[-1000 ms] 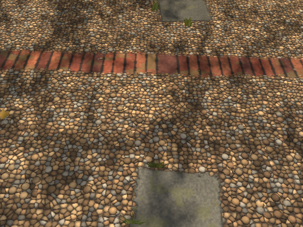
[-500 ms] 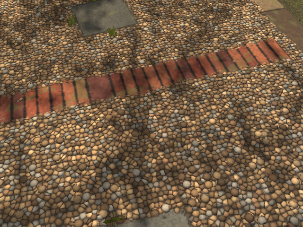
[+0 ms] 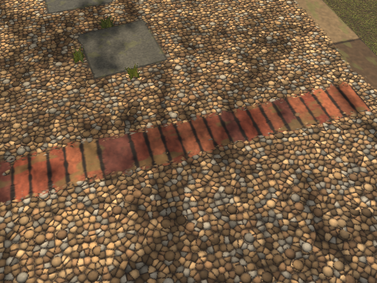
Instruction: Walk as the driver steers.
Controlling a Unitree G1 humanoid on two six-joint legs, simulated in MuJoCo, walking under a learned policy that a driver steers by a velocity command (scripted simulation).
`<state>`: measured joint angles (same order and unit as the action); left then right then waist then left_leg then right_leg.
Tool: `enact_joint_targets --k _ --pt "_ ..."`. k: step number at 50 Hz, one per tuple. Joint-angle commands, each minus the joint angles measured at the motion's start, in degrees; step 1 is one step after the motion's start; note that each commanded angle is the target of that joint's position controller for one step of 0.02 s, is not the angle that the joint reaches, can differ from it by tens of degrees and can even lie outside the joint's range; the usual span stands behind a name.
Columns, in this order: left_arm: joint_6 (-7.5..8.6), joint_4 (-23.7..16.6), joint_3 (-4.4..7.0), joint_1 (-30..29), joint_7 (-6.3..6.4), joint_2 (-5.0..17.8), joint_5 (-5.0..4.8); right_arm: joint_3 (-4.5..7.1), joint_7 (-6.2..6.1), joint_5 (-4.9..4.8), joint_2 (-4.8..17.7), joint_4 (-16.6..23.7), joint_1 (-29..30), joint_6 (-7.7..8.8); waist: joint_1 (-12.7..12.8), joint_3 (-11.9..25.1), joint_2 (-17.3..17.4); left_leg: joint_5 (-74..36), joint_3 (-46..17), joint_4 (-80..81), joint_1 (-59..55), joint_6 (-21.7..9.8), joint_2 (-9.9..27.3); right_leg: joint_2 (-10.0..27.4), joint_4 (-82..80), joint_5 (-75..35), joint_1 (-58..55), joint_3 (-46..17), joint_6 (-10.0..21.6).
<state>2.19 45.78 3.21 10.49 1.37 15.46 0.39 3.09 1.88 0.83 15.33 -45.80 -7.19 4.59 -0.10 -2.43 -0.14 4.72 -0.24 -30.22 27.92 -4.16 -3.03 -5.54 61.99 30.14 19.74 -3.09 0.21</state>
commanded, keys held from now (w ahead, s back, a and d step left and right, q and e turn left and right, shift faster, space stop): q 0.62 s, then no key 0.38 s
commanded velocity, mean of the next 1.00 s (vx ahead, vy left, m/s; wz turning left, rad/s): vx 0.03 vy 0.00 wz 0.42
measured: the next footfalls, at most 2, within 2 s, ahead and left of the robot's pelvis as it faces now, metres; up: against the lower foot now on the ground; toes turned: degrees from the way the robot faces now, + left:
right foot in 0.36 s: +0.14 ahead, -0.14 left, +0.00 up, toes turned +18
left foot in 0.78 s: +0.03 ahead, +0.10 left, +0.00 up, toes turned +27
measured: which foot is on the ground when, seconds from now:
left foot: down 0.00-0.36, up 0.38-0.76, down 0.78-1.00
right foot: up 0.00-0.34, down 0.36-0.78, up 0.80-1.00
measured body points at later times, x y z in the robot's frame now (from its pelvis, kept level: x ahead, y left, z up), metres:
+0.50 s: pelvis +0.06 -0.04 +0.02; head +0.09 -0.06 +0.47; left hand +0.10 +0.26 -0.07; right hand +0.29 -0.28 -0.09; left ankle +0.04 +0.08 -0.64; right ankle +0.10 -0.15 -0.72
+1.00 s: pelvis +0.04 +0.00 +0.02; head +0.05 +0.02 +0.47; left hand +0.00 +0.30 -0.11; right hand +0.31 -0.14 -0.07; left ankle +0.00 +0.08 -0.72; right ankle +0.10 -0.15 -0.67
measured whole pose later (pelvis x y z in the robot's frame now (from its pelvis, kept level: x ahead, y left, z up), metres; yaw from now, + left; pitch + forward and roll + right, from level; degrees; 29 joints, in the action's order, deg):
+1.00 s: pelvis +0.04 +0.00 +0.02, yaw +28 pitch +2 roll +0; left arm -1.6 44.1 4.3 11.7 1.9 17.6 0.1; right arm 2.0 0.1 0.7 13.0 -37.8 -7.7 -0.5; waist 1.2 -1.0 -2.3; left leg 13.4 -0.6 -26.7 15.0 -2.2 -1.9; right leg 3.5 52.0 24.8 24.5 -0.8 -5.1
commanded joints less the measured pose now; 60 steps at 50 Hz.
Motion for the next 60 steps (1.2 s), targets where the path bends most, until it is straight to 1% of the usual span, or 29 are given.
enact_joint_targets --k 1,3,5,8,14,17,18,19,20,21,23,26,30,35,38,39,40,41,42,43,45,47,50,53,55,56,57,58,60 --pt "-1.20 -3.7 1.67 2.7 0.28 7.0 -0.58 1.84 -1.00 -1.23 7.7 5.3 -1.4 -1.80 -0.7 11.4 0.6 -6.4 -25.4 11.5 -19.9 -12.4 17.8 4.6 13.4 -0.7 17.2 -3.1 -1.7" --pt "-2.56 -4.9 1.90 1.4 1.14 6.2 0.13 1.93 -1.65 -0.67 8.1 6.2 0.3 -3.07 1.0 7.5 3.2 4.2 -22.1 14.8 -9.5 -9.5 13.1 5.6 3.4 -4.9 11.9 -1.9 -1.7" --pt "-2.47 -4.8 1.45 2.5 1.64 4.2 0.15 2.50 -2.31 -0.08 9.0 6.9 -0.3 -3.80 1.0 8.1 7.3 3.7 -19.8 15.2 -8.0 -8.9 10.5 4.4 -4.3 -6.6 9.0 -0.5 -2.5" --pt "-2.14 -4.9 1.32 1.6 2.05 4.2 0.00 3.31 -3.30 -0.91 10.2 8.0 -1.2 -4.26 0.1 11.0 7.7 6.9 -21.2 14.3 -10.1 -8.6 10.5 4.1 -11.6 -9.8 7.4 -1.7 -3.6" --pt "-0.92 -5.9 1.60 -0.1 1.35 5.0 -0.75 3.73 -3.91 -1.21 10.2 9.5 -1.8 -5.96 -1.2 9.8 9.7 12.6 -27.1 13.4 -11.5 -6.9 10.1 3.0 -23.0 -11.2 4.0 -2.4 -3.1" --pt "0.04 -4.6 2.26 4.3 0.45 5.8 -1.07 3.62 -4.17 -1.99 9.5 10.5 -1.2 -6.92 1.6 9.0 9.4 12.8 -26.9 10.2 -8.9 -4.1 7.0 3.7 -38.1 -17.9 -5.9 -1.1 -0.6" --pt "0.05 -4.6 3.16 6.2 0.58 9.1 -0.16 3.04 -4.22 -2.02 7.5 10.8 -2.4 -7.02 1.5 9.7 4.9 18.4 -23.6 4.0 -3.2 -1.4 4.0 11.8 -41.8 -17.9 -12.4 -6.8 2.2" --pt "-0.60 -5.2 4.31 4.6 0.87 14.3 1.71 2.63 -3.92 -2.25 5.2 12.7 -2.3 -6.58 -1.0 7.1 -11.9 26.1 -10.7 -9.7 8.5 1.9 -5.3 23.8 -45.3 -24.1 -14.1 -20.7 9.6" --pt "-0.47 -6.6 4.00 2.3 0.67 12.5 3.48 3.81 -3.45 -1.21 9.2 13.1 -2.1 -5.53 -0.5 6.9 -15.9 29.6 -8.2 -24.3 10.8 4.3 -3.6 30.1 -46.7 -30.8 -9.6 -27.7 15.3" --pt "-0.24 -8.4 3.08 -1.4 1.03 9.3 2.86 4.85 -3.11 -1.30 11.8 11.5 -4.2 -5.51 -1.8 7.1 -10.5 26.1 -9.3 -31.9 9.6 5.3 -1.9 27.7 -45.2 -33.1 -8.9 -22.3 14.3" --pt "-0.33 -9.4 2.24 -4.7 1.32 6.5 0.58 4.77 -3.43 -1.38 10.0 8.8 -7.2 -6.92 -2.5 5.9 -6.2 20.0 -7.5 -39.1 10.3 7.3 -1.3 21.1 -42.8 -34.0 -9.8 -11.9 9.5" --pt "-1.13 -9.2 2.02 -2.3 1.67 6.8 0.56 3.59 -3.05 -2.11 6.9 10.8 -4.4 -7.65 -0.3 4.1 -7.4 16.0 -3.8 -39.2 11.8 9.5 0.2 18.6 -43.0 -37.7 -11.1 -4.8 10.2" --pt "-2.13 -8.6 3.10 1.4 2.05 9.5 0.54 2.57 -2.23 -2.10 5.3 14.4 0.7 -7.39 3.0 6.0 -9.9 16.5 -1.6 -27.2 10.1 10.7 3.5 21.4 -42.2 -39.7 -17.7 -3.3 12.0" --pt "-2.22 -8.2 3.85 0.6 0.61 11.6 -0.76 2.43 -1.31 -1.83 5.6 15.1 -0.2 -7.47 2.8 7.0 -11.3 18.4 2.8 -12.8 -2.8 7.7 2.7 22.7 -40.6 -41.5 -13.9 -1.5 12.5" --pt "-2.08 -7.1 3.20 -0.5 0.21 10.2 -2.38 2.71 -1.07 -1.60 5.3 13.1 -5.0 -7.29 -0.5 7.1 -9.7 4.2 4.0 7.9 -14.8 3.4 0.9 20.8 -34.9 -38.6 -10.5 0.4 8.6" --pt "-1.67 -5.9 2.38 2.5 -0.05 7.8 -1.61 3.07 -1.47 -1.39 7.2 13.0 -6.2 -7.22 -0.3 9.2 -5.2 -5.3 -1.2 10.6 -24.2 1.8 4.2 18.4 -30.4 -31.4 -4.9 3.3 4.2" --pt "-1.10 -7.7 0.46 3.1 -0.83 2.8 2.01 3.87 -2.44 -0.66 12.7 14.2 -7.4 -7.18 1.6 12.7 11.9 -30.5 -18.4 7.1 -35.1 -2.9 19.4 12.7 -15.9 -4.9 8.0 8.9 -1.9" --pt "-1.14 -8.7 1.04 -0.4 -0.37 4.6 1.20 3.03 -2.10 0.84 11.0 14.2 -6.1 -6.27 -0.7 12.3 15.5 -32.7 -22.9 7.7 -27.4 -13.7 26.4 9.5 -8.1 8.7 12.5 4.4 -4.1" --pt "-1.59 -8.4 2.05 -2.3 0.02 8.4 -0.06 2.40 -1.63 1.15 8.9 13.9 -5.4 -5.20 -2.1 10.4 10.6 -26.7 -19.8 9.1 -24.2 -14.3 23.2 10.3 -3.2 7.6 12.0 1.8 -4.6" --pt "-2.06 -7.8 2.34 -2.1 0.16 8.5 -0.61 1.95 -1.51 0.88 7.7 13.1 -3.1 -4.47 -0.7 8.4 9.8 -22.0 -16.0 9.3 -22.8 -11.5 19.6 10.5 -2.1 4.4 12.4 1.0 -4.5" --pt "-3.11 -6.0 2.75 -0.2 0.90 8.5 -0.01 1.89 -1.65 -0.30 7.9 12.8 0.6 -4.05 0.6 6.5 8.6 -20.2 -12.9 9.7 -19.9 -8.9 16.8 10.5 -2.4 -1.4 11.1 0.4 -5.2" --pt "-3.24 -5.0 2.36 2.2 0.80 6.8 -0.26 1.29 -1.99 -0.14 6.3 12.1 1.7 -4.08 2.0 7.5 7.9 -21.5 -10.1 9.7 -17.7 -8.6 15.0 9.7 -4.3 -5.3 6.8 1.0 -5.6" --pt "-3.08 -5.1 1.24 0.6 0.65 4.5 -0.35 1.06 -2.20 -0.14 5.4 11.0 1.7 -4.28 0.5 7.4 8.3 -16.4 -9.5 9.3 -17.9 -8.4 14.0 9.6 -15.2 -6.7 2.6 1.8 -5.3" --pt "-2.93 -5.0 1.08 0.3 0.43 5.0 -0.53 0.94 -2.20 -0.15 5.7 9.5 0.9 -4.59 -0.2 6.9 8.4 -9.8 -12.5 9.4 -17.7 -9.1 14.9 8.8 -24.3 -8.3 -1.6 2.3 -4.6" --pt "-2.50 -3.9 0.72 2.7 0.07 4.3 0.02 0.26 -2.11 -0.85 4.4 8.5 1.6 -4.57 2.1 5.8 6.7 -2.8 -11.9 8.7 -14.6 -6.3 13.0 8.2 -37.8 -20.6 -8.9 2.9 -3.1" --pt "-2.26 -3.8 0.78 3.1 0.04 5.8 0.93 -0.09 -2.00 -0.57 3.4 7.5 -0.4 -4.14 1.6 6.3 4.4 1.8 -11.3 8.2 -12.4 -3.4 11.1 10.1 -39.0 -27.9 -13.4 0.1 -2.1" --pt "-2.21 -4.1 1.41 3.1 0.24 9.4 0.98 -0.11 -1.61 0.38 3.4 7.3 -2.3 -3.63 -0.9 6.2 -1.3 7.4 -8.6 6.5 -10.3 -0.8 7.7 13.4 -37.0 -35.1 -15.4 -2.4 -0.3" --pt "-2.14 -2.9 1.86 1.7 -0.01 9.9 0.12 0.10 -1.51 0.49 3.3 7.0 -2.9 -3.55 -2.3 5.2 -7.0 10.6 -4.4 6.8 -12.7 1.3 4.2 12.9 -36.2 -25.2 -9.7 -1.8 1.9" --pt "-1.51 -3.2 0.79 0.6 -0.41 5.6 0.65 0.48 -2.01 0.18 4.7 6.7 0.9 -4.09 0.0 3.0 -4.9 10.2 -3.7 4.6 -15.1 2.3 4.0 11.3 -38.5 -16.1 -4.4 -1.4 1.2"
